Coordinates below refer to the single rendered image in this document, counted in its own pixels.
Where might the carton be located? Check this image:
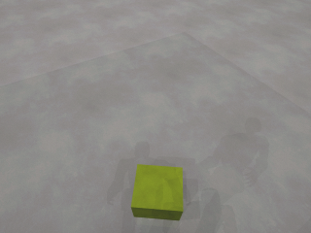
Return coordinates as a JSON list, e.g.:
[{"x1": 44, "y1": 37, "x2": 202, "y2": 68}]
[{"x1": 131, "y1": 164, "x2": 184, "y2": 221}]

